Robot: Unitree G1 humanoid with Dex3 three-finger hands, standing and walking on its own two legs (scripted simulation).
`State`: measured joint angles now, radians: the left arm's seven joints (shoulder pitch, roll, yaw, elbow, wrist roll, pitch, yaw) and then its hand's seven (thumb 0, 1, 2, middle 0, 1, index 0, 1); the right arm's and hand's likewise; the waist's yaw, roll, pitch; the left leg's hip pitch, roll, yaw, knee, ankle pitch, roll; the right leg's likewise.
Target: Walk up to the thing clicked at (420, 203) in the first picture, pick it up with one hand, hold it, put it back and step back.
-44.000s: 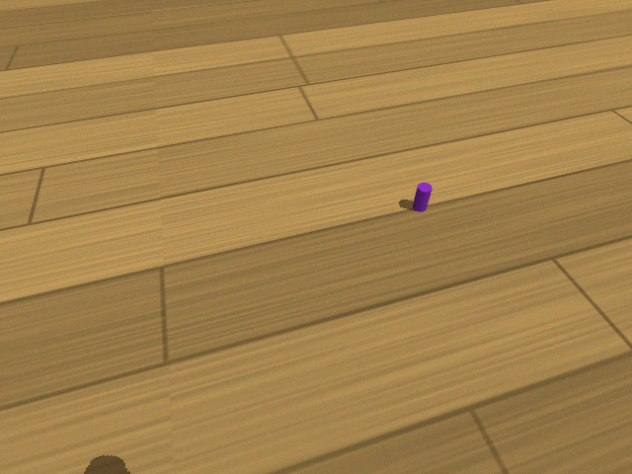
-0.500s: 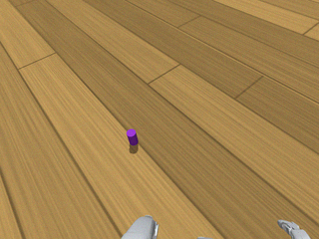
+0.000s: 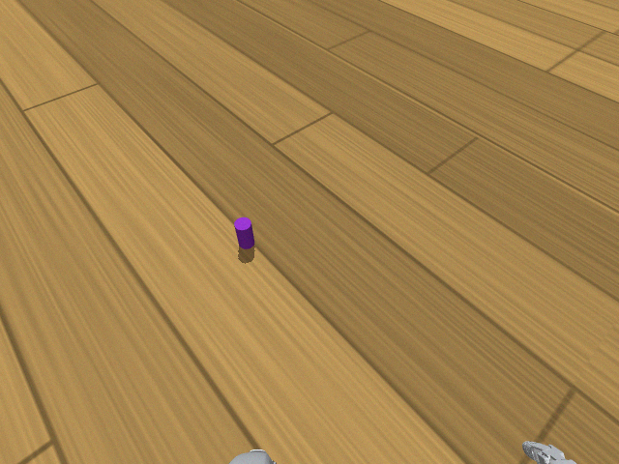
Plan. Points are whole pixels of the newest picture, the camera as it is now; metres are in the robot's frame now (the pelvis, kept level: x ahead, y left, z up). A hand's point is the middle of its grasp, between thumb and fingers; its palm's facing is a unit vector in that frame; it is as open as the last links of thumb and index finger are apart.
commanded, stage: step back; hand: left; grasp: from above
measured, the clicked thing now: (244, 233) +0.97 +0.29 -0.70
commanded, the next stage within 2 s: stand in 1.02 s
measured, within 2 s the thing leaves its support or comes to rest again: neither
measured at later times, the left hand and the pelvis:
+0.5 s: hand out of the picture +0.02 +0.28 -0.14, palm faces +0.03 -0.92 -0.39, open 7.4 cm; pelvis -0.03 -0.01 +0.01, yaw +2 degrees
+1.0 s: hand out of the picture +0.10 +0.26 -0.14, palm faces +0.09 -0.94 -0.34, open 7.4 cm; pelvis +0.02 +0.00 +0.01, yaw +4 degrees
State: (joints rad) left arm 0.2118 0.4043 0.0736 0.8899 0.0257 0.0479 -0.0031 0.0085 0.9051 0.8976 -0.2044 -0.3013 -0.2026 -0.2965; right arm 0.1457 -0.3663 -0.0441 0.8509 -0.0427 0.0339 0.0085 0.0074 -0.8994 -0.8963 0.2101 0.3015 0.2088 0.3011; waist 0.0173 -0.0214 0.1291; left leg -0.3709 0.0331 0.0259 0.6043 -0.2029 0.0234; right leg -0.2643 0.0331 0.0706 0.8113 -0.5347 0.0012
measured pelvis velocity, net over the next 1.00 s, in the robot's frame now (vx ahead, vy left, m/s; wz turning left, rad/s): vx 0.02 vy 0.00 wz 0.08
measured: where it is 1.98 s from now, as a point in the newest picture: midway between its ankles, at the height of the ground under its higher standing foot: outside the picture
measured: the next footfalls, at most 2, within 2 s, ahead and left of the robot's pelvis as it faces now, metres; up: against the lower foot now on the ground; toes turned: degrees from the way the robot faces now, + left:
right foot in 0.04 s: +0.05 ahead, -0.13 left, +0.00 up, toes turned +1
left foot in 0.32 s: +0.04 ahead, +0.12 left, +0.00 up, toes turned +3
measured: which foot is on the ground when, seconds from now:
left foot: down 0.00-0.06, up 0.08-0.30, down 0.32-1.00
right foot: up 0.00-0.02, down 0.04-1.00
